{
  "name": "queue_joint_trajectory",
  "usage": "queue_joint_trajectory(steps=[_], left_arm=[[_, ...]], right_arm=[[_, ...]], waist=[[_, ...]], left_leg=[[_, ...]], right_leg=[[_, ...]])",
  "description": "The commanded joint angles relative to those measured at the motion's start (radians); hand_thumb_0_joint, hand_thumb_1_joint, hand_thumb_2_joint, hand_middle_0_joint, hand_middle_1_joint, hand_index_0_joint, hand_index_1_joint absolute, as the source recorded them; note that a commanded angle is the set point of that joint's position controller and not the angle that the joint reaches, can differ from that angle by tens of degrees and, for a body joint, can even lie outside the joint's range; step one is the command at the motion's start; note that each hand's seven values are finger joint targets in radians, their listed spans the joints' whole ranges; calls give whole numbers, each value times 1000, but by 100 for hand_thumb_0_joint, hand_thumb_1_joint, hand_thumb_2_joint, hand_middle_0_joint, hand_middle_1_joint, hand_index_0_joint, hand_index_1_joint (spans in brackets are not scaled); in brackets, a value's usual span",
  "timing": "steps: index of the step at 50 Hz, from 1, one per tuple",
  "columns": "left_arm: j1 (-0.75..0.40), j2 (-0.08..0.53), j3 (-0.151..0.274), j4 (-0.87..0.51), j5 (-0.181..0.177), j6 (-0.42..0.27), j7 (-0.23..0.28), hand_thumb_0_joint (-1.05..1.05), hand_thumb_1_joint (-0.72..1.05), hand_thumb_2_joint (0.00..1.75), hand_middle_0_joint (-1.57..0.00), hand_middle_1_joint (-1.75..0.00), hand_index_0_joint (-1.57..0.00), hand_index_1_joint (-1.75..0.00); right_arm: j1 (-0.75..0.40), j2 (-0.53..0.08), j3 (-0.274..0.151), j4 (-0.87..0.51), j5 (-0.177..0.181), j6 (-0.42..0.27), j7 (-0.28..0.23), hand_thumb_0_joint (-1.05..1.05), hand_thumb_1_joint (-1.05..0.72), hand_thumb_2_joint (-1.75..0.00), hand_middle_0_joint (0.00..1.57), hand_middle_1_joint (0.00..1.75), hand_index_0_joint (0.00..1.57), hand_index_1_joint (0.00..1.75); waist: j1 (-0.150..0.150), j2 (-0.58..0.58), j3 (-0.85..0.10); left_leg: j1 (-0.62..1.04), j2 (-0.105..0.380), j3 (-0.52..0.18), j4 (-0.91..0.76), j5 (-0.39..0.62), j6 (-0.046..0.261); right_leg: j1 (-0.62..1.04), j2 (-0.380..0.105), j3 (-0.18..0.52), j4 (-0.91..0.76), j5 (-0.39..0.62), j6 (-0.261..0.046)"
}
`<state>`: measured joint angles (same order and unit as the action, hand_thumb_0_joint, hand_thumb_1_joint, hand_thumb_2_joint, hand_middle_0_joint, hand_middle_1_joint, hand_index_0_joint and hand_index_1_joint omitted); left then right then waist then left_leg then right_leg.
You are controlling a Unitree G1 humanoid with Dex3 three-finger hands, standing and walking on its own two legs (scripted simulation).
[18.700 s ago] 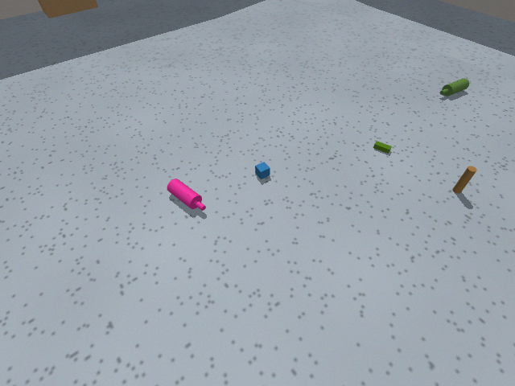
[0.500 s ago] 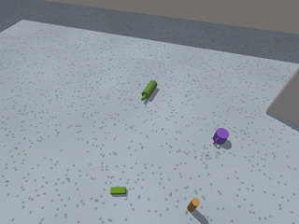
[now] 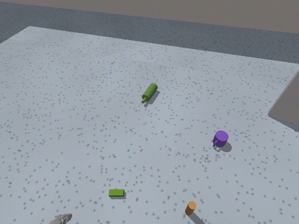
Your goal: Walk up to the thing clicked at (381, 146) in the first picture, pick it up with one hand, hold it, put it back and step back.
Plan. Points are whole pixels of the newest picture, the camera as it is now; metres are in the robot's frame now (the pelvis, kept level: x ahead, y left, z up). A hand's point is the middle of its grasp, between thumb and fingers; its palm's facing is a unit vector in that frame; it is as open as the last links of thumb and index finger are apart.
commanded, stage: walk up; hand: left
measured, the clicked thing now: (116, 193) +0.42 +0.26 -0.75
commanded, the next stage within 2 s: stand in 0.58 s
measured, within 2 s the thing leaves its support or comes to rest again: neither
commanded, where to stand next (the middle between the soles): +0.04 +0.02 m, yaw +0 degrees
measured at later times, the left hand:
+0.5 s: hand out of the picture +0.09 +0.28 -0.14, palm faces +0.02 -0.94 -0.35, open 7.4 cm
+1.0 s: hand out of the picture +0.10 +0.26 -0.14, palm faces +0.00 -0.94 -0.33, open 7.4 cm
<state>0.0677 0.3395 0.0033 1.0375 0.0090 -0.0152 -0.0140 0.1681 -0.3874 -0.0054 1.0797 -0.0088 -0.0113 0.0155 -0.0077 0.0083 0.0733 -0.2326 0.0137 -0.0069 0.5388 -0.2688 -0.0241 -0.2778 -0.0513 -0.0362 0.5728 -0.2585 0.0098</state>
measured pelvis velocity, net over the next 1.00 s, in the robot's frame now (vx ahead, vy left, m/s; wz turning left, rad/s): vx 0.02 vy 0.01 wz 0.02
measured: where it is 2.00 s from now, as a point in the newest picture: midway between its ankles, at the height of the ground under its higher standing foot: outside the picture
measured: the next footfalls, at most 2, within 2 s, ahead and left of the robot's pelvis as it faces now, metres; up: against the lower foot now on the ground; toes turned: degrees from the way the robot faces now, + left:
left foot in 1.90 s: -0.03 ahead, +0.14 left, +0.00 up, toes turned +1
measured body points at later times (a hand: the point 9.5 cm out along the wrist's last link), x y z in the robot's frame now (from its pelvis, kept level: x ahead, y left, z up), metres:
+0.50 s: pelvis +0.02 +0.02 +0.01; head +0.02 +0.01 +0.46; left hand +0.09 +0.33 -0.11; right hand +0.11 -0.29 -0.12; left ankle +0.01 +0.14 -0.73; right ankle +0.03 -0.12 -0.73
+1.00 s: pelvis +0.02 +0.01 +0.02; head +0.04 +0.01 +0.47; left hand +0.10 +0.31 -0.12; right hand +0.13 -0.29 -0.12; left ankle +0.01 +0.14 -0.73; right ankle +0.03 -0.13 -0.73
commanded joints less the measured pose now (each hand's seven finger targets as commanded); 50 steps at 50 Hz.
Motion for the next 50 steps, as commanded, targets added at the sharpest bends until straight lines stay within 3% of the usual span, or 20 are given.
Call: queue_joint_trajectory(steps=[1,7,15,21,27,30,36,44,50], left_arm=[[-76,266,59,-43,-8,-31,22,0,90,90,-20,-30,-20,-30],[-76,233,48,0,-9,-26,17,0,90,90,-20,-30,-20,-30],[-72,230,44,41,-5,-30,17,0,90,90,-20,-30,-20,-30],[-75,228,40,58,-1,-28,18,0,90,90,-20,-30,-20,-30],[-65,231,41,66,3,-29,18,0,90,90,-20,-30,-20,-30],[-35,225,38,72,-2,-25,19,0,90,90,-20,-30,-20,-30],[-34,231,41,61,-2,-24,19,0,90,90,-20,-30,-20,-30],[-24,227,38,58,-2,-19,19,0,90,90,-20,-30,-20,-30],[-24,227,41,54,0,-17,19,0,90,90,-20,-30,-20,-30]], right_arm=[[-7,-197,-35,-22,-1,-13,-10,0,-90,-90,20,30,20,30],[-76,-206,-31,-9,1,-21,-9,0,-90,-90,20,30,20,30],[-95,-194,-38,12,6,-18,-14,0,-90,-90,20,30,20,30],[-119,-189,-39,13,6,-10,-12,0,-90,-90,20,30,20,30],[-129,-191,-40,15,5,-8,-10,0,-90,-90,20,30,20,30],[-147,-179,-36,-2,-2,-20,-14,0,-90,-90,20,30,20,30],[-144,-181,-35,-1,1,-20,-18,0,-90,-90,20,30,20,30],[-153,-174,-33,5,2,-17,-19,0,-90,-90,20,30,20,30],[-142,-174,-32,5,1,-18,-20,0,-90,-90,20,30,20,30]], waist=[[-2,-39,-105],[22,12,-94],[12,-5,-132],[13,-4,-78],[13,5,-92],[10,-20,-102],[6,-5,-157],[14,-7,-120],[11,-12,-118]], left_leg=[[30,56,-58,-107,93,53],[-16,109,-120,-217,100,64],[59,102,-90,-214,221,55],[49,101,-103,-245,154,53],[58,97,-108,-261,139,51],[118,115,-111,-248,276,39],[138,116,-94,-241,346,35],[107,110,-91,-263,267,29],[111,113,-89,-268,275,29]], right_leg=[[57,-130,166,-214,-20,-66],[150,-68,72,-201,40,-34],[198,-89,65,-242,176,-27],[164,-83,57,-273,102,-16],[182,-88,54,-278,110,-11],[165,-88,61,-267,206,-10],[222,-95,61,-260,291,-8],[217,-93,60,-281,223,-9],[216,-94,63,-281,237,-14]])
